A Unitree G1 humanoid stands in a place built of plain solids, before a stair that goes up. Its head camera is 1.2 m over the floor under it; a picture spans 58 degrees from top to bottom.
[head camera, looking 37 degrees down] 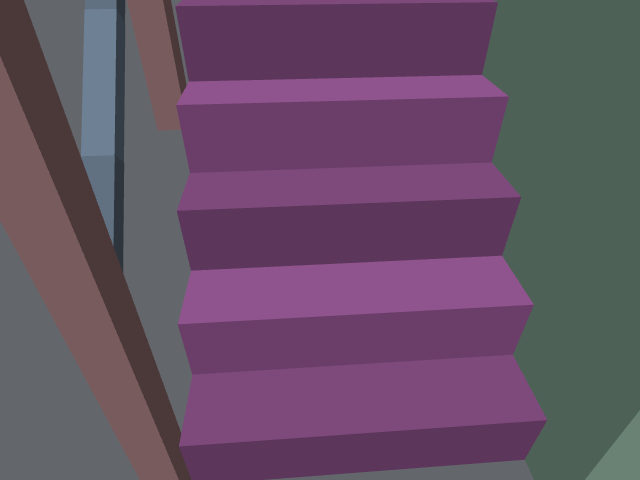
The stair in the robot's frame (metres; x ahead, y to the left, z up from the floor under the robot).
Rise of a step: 0.20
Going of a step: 0.20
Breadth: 0.90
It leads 4 degrees to the left of straight ahead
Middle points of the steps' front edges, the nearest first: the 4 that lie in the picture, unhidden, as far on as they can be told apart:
0.55 -0.12 0.20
0.75 -0.10 0.40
0.95 -0.09 0.60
1.15 -0.07 0.80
